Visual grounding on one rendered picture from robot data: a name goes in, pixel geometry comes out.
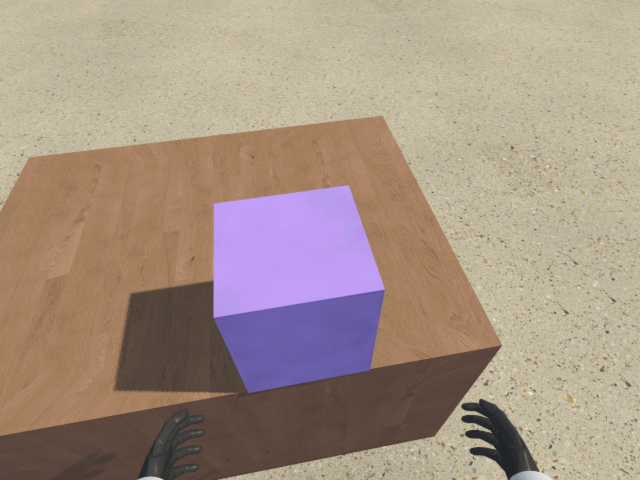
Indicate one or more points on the left robot hand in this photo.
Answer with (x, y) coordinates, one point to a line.
(163, 454)

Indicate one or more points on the carton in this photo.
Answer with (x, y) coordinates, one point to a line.
(297, 292)

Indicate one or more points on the pedestal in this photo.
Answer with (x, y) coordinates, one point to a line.
(107, 304)

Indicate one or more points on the right robot hand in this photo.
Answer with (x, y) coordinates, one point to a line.
(511, 452)

